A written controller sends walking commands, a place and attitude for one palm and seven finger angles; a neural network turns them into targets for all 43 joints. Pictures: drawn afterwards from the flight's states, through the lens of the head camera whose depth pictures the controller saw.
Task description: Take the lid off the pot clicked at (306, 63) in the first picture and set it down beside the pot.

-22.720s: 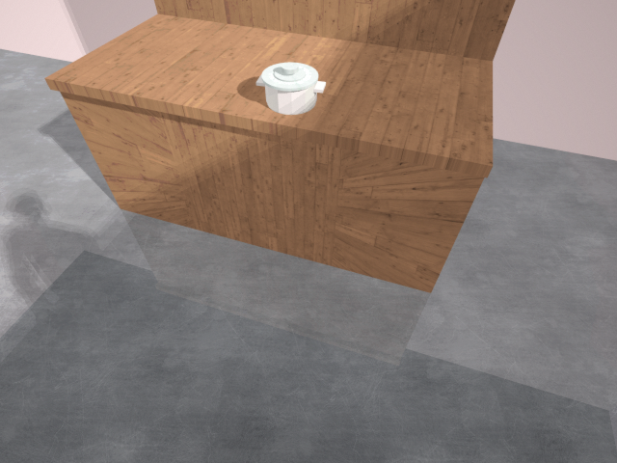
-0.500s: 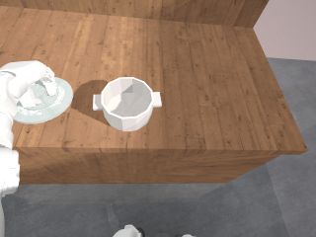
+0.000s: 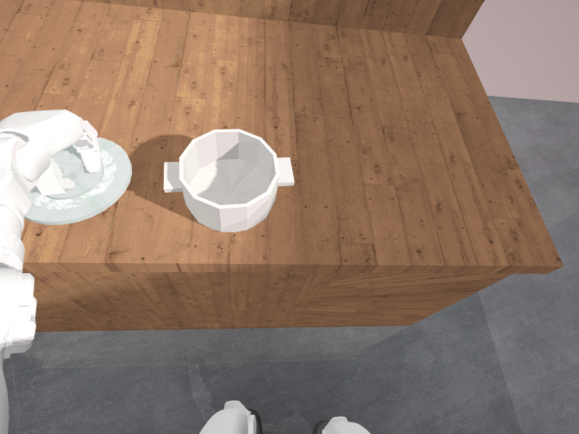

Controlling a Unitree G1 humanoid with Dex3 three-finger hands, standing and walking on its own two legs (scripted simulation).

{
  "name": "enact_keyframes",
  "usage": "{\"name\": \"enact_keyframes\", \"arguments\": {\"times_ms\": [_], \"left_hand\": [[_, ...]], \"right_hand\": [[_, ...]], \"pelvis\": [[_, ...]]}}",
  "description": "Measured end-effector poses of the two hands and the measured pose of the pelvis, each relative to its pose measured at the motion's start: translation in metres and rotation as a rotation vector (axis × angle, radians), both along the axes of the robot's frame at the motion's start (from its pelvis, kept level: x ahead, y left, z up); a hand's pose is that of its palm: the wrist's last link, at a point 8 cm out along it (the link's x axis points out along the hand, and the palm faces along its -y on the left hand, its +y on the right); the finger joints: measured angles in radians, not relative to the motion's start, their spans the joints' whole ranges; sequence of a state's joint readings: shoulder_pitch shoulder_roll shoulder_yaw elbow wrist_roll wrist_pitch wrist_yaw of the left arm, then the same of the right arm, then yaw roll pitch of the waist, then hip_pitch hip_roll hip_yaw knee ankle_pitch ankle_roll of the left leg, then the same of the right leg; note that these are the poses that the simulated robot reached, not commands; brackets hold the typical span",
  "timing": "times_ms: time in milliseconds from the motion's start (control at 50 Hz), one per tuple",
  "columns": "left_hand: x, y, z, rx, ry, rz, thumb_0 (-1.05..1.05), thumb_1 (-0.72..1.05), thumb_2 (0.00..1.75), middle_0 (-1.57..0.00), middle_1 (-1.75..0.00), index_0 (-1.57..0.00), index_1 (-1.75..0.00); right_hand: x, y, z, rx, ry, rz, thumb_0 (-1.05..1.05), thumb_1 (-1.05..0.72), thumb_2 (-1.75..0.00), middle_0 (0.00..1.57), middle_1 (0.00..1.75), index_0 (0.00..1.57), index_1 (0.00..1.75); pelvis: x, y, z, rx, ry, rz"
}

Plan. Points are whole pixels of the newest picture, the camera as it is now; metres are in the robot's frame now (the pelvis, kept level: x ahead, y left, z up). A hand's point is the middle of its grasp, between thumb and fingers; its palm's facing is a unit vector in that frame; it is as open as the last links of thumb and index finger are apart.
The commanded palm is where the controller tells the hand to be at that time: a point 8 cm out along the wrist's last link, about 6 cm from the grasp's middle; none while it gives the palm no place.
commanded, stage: lower the lid onto the table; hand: left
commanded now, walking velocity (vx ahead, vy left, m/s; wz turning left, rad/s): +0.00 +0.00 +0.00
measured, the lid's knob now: (65, 166) +0.49 +0.32 +0.00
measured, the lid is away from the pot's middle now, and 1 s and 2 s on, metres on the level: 0.24 0.28 0.27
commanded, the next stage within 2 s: open the fingers wide in 0.56 s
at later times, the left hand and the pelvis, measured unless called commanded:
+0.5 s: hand (60, 188) +0.46 +0.33 -0.01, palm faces -0.48 -0.12 -0.87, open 6.6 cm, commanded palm +0.52 +0.30 +0.05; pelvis -0.01 +0.01 -0.02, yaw -1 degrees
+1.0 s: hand (43, 204) +0.43 +0.35 -0.02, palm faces -0.45 -0.13 -0.88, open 6.4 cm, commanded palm +0.48 +0.30 +0.04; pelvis -0.02 +0.03 -0.02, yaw +1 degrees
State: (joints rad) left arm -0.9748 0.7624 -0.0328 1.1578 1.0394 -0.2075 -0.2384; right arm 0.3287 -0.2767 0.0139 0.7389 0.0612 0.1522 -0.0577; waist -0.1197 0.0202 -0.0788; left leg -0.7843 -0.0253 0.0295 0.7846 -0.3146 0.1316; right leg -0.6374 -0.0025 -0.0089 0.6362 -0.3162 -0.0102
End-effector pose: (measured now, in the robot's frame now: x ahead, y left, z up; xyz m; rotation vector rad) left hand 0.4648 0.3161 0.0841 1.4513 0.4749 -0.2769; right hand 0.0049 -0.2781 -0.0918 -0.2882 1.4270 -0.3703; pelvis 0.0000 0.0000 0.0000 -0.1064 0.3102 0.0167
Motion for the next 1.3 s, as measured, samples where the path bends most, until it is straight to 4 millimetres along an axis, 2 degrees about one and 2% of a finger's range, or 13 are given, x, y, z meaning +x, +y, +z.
{"name": "enact_keyframes", "arguments": {"times_ms": [140, 300, 480, 700, 820, 960, 1160, 1300], "left_hand": [[0.000, 0.006, -0.013, 0.002, 0.011, 0.019, 0.06, 0.21, 0.88, -0.48, -0.96, -0.79, -1.10], [-0.003, 0.012, -0.018, 0.001, 0.020, 0.021, 0.06, 0.21, 0.88, -0.48, -0.96, -0.79, -1.10], [-0.002, 0.014, -0.037, -0.013, 0.026, -0.005, 0.05, 0.21, 0.88, -0.48, -0.96, -0.80, -1.10], [0.000, 0.026, -0.048, -0.040, -0.031, 0.025, 0.05, 0.21, 0.88, -0.47, -0.97, -0.81, -1.10], [-0.012, 0.030, -0.051, 0.004, -0.010, 0.029, 0.04, 0.23, 0.87, -0.45, -0.97, -0.81, -1.11], [-0.023, 0.035, -0.051, -0.009, -0.003, 0.044, 0.03, 0.25, 0.86, -0.44, -0.95, -0.80, -1.10], [-0.033, 0.032, -0.049, -0.008, -0.019, 0.037, 0.01, 0.27, 0.85, -0.42, -0.91, -0.75, -1.06], [-0.027, 0.028, -0.045, -0.008, -0.038, 0.031, 0.01, 0.21, 0.81, -0.44, -0.91, -0.64, -1.00]], "right_hand": [[-0.007, 0.002, -0.001, -0.007, 0.008, -0.006, 0.00, -0.91, -0.90, 0.21, 0.30, 0.21, 0.30], [-0.019, 0.003, -0.003, -0.016, 0.052, -0.011, 0.00, -0.91, -0.90, 0.21, 0.30, 0.21, 0.30], [-0.024, 0.005, -0.003, -0.041, 0.055, -0.016, 0.00, -0.91, -0.90, 0.21, 0.30, 0.21, 0.30], [-0.031, 0.016, -0.008, -0.036, 0.075, -0.024, 0.00, -0.91, -0.90, 0.21, 0.30, 0.21, 0.30], [-0.027, 0.028, -0.017, 0.018, 0.076, -0.024, 0.00, -0.91, -0.90, 0.21, 0.30, 0.21, 0.30], [-0.013, 0.037, -0.021, 0.032, 0.030, 0.006, 0.00, -0.91, -0.90, 0.21, 0.30, 0.21, 0.30], [0.002, 0.032, -0.022, 0.013, 0.003, 0.069, 0.00, -0.91, -0.90, 0.21, 0.30, 0.21, 0.30], [0.007, 0.026, -0.018, -0.006, -0.009, 0.082, 0.00, -0.91, -0.90, 0.21, 0.30, 0.21, 0.30]], "pelvis": [[-0.003, 0.001, -0.004, -0.007, 0.014, -0.004], [-0.005, 0.004, -0.008, -0.016, 0.024, 0.002], [-0.009, 0.007, -0.015, -0.028, 0.044, -0.003], [-0.014, 0.016, -0.023, -0.046, 0.070, -0.005], [-0.014, 0.022, -0.024, -0.051, 0.060, 0.000], [-0.018, 0.025, -0.024, -0.049, 0.049, 0.027], [-0.022, 0.025, -0.026, -0.044, 0.040, 0.061], [-0.020, 0.023, -0.027, -0.046, 0.038, 0.064]]}}
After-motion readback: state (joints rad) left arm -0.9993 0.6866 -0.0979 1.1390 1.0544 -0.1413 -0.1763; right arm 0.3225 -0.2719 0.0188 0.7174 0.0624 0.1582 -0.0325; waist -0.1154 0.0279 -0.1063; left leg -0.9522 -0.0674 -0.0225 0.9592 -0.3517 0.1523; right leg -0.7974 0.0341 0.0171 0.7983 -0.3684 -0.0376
